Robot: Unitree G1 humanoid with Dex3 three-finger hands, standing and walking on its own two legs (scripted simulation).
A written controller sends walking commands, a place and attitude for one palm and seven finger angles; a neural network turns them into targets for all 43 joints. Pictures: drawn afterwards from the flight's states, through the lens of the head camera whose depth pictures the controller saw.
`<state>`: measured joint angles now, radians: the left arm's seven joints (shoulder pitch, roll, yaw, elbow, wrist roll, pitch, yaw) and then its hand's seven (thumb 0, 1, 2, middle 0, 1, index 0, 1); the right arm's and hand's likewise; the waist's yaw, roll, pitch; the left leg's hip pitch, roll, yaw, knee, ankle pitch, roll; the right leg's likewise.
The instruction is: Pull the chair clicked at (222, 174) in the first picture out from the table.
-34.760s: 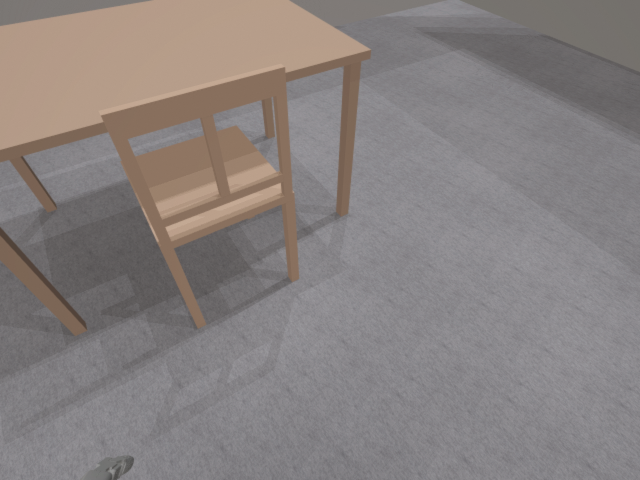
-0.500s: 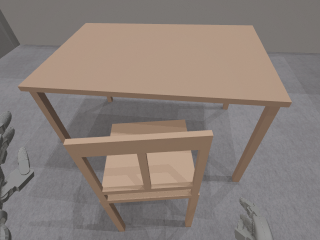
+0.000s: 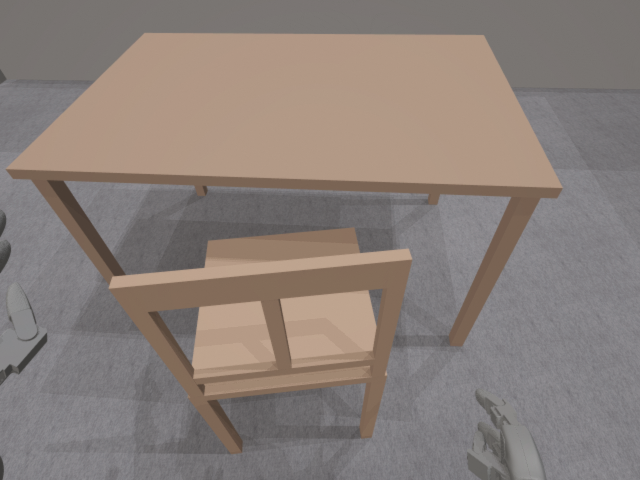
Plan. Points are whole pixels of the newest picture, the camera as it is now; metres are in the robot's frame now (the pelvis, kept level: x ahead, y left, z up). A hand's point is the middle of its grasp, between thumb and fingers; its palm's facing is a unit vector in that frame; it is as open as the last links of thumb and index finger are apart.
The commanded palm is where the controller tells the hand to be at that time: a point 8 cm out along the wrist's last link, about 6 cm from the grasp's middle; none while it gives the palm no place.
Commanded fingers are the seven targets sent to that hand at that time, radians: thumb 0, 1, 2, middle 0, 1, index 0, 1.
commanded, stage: step back with the hand held close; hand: left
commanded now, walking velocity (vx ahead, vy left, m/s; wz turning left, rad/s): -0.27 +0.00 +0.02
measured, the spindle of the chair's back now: (278, 334) +0.36 +0.12 -0.12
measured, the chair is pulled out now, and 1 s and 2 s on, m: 0.16 0.16 0.16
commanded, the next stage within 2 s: stop stepping back and stand still in 1.82 s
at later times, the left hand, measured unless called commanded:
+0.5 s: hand (27, 402) +0.15 +0.27 +0.15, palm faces +0.43 -0.76 -0.49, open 7.4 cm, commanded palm +0.09 +0.30 +0.18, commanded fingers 0.00 0.90 0.90 -0.20 -0.30 -0.20 -0.30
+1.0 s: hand (19, 417) +0.13 +0.27 +0.15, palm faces +0.41 -0.75 -0.52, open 7.4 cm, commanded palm +0.06 +0.30 +0.18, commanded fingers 0.00 0.90 0.90 -0.20 -0.30 -0.20 -0.30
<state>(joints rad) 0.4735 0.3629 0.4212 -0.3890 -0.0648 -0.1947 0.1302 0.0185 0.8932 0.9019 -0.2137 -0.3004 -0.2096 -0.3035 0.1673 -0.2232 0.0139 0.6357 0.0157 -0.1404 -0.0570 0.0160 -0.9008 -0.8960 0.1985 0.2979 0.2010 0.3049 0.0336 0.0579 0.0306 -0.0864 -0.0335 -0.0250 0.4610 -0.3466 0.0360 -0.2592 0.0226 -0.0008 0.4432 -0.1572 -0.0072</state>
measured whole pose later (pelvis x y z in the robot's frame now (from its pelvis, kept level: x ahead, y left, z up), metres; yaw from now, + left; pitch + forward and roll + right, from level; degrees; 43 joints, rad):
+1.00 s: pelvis -0.07 +0.00 -0.02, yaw +1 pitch +2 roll +0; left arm 0.56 0.43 0.44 -0.51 -0.01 -0.19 0.16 0.02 0.89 0.90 -0.22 -0.30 -0.21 -0.30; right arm 0.21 -0.22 -0.03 0.58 0.02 -0.05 -0.06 0.02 -0.90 -0.90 0.20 0.30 0.20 0.30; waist -0.02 -0.02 0.02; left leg -0.37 -0.05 0.00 0.67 -0.33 0.05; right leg -0.49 0.01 0.03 0.57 -0.10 0.01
